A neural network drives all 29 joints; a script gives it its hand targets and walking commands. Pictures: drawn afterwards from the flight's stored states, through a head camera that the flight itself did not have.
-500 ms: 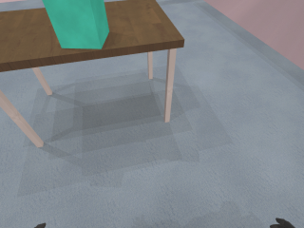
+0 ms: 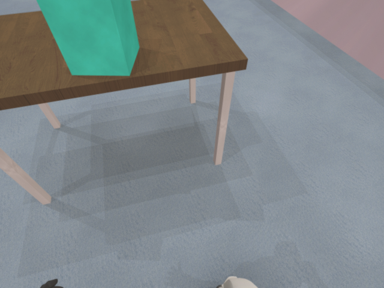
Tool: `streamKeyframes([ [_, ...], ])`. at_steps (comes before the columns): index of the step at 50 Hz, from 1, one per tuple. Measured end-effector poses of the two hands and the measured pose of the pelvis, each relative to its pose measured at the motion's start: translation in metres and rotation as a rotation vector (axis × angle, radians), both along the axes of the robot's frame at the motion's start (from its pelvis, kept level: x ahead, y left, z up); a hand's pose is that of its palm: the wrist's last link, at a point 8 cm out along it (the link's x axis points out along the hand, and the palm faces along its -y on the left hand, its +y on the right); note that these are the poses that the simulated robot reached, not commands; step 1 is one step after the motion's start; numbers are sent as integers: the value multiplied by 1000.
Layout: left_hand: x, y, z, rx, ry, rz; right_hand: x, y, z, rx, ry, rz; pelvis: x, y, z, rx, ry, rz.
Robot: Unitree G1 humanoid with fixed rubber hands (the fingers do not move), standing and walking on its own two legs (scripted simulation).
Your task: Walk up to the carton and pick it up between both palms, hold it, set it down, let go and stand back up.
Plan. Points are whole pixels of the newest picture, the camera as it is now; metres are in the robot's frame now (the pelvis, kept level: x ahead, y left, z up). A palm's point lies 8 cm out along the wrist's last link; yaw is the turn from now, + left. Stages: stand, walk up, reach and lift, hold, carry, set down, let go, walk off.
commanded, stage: walk up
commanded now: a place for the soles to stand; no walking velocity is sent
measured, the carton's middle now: (97, 27) +0.91 +0.28 +0.11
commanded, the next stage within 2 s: none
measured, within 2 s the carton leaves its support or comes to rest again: neither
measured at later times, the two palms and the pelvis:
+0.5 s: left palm (9, 278) +0.19 +0.41 -0.10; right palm (307, 241) +0.22 -0.26 -0.10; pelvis +0.14 +0.06 -0.01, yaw +5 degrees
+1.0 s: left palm (20, 222) +0.30 +0.40 -0.06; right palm (281, 189) +0.36 -0.25 -0.11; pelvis +0.27 +0.06 +0.00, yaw +7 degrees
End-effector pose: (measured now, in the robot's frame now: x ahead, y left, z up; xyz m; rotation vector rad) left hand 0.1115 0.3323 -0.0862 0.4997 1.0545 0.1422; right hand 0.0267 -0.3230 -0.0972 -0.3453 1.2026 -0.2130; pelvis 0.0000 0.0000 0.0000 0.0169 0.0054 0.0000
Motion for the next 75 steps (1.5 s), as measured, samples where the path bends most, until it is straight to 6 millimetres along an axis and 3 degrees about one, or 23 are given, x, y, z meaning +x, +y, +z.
streamKeyframes([
  [4,11,-2,6,29,-22,43,40,0,-13,33,-3,43,26,-9,-3,-2,-25,22],
  [8,10,7,25,57,-48,116,89,2,-9,45,-28,121,49,-8,5,22,-46,43],
  [12,16,19,35,79,-47,145,120,1,-7,33,-18,170,68,0,7,17,-42,44],
  [18,48,39,24,54,-44,146,154,19,-3,20,-13,180,101,21,5,-10,-36,47],
  [25,83,75,-13,-9,-1,162,194,61,0,-24,0,180,142,64,-9,-37,-27,81],
  [28,98,82,-12,-29,14,167,206,77,8,-19,-7,166,157,74,-1,-54,-31,98],
  [33,122,91,-6,-34,26,172,232,88,16,-28,-5,163,183,84,6,-57,-27,103],
  [39,157,91,1,-13,4,166,266,87,9,-8,-16,163,216,82,5,-35,-38,110],
  [45,192,75,8,27,-17,153,299,72,-12,29,0,168,249,64,-2,2,-23,114],
  [52,194,75,30,83,-21,221,350,71,-17,59,-10,222,281,57,4,26,-47,134],
  [56,204,83,36,97,-9,225,365,71,-17,51,9,236,295,64,6,20,-35,134],
  [61,220,99,29,82,-13,226,382,86,-14,36,8,236,311,80,4,1,-42,135],
  [70,238,154,-10,23,18,246,408,140,-11,-18,15,245,334,139,-13,-39,-42,162],
  [75,249,173,-8,7,50,249,410,171,-2,-2,14,218,343,161,-3,-52,-40,166],
])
